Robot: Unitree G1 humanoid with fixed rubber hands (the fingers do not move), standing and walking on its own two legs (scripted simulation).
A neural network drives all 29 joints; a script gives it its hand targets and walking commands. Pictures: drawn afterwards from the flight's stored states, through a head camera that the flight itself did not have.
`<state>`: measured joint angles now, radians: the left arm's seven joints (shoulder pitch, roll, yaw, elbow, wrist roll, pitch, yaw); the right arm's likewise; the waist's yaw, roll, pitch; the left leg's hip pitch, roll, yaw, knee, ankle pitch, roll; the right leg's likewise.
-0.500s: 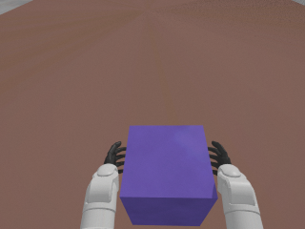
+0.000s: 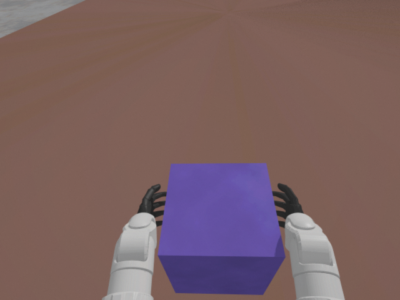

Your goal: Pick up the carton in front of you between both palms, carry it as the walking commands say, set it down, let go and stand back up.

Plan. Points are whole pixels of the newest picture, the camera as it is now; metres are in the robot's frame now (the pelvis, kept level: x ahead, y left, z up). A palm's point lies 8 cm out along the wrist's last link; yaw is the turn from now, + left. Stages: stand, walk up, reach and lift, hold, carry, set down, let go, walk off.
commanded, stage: hold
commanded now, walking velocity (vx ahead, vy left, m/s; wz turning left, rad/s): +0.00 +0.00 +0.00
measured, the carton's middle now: (218, 231) +0.30 +0.00 -0.04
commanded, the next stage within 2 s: set down in 0.36 s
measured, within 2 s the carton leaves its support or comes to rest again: neither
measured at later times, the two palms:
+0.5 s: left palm (157, 211) +0.29 +0.13 +0.05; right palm (304, 210) +0.29 -0.17 +0.05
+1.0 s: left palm (174, 225) +0.36 +0.12 -0.13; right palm (284, 233) +0.34 -0.18 -0.13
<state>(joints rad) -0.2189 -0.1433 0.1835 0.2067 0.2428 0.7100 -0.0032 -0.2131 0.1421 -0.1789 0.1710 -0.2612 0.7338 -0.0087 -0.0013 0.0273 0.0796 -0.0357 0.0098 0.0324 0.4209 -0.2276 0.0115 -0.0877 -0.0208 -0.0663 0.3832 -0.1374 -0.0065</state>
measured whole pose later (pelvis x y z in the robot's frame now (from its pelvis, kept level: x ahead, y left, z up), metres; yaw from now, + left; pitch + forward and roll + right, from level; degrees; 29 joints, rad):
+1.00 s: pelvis -0.02 +0.01 -0.05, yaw -1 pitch +19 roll +0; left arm -0.57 -0.16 0.40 0.56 0.29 0.15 0.02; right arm -0.56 0.13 -0.45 0.51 -0.30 0.17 0.03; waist -0.05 0.04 0.11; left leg -0.86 -0.03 0.00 0.87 -0.35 0.02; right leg -0.92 -0.01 0.00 0.82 -0.24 0.01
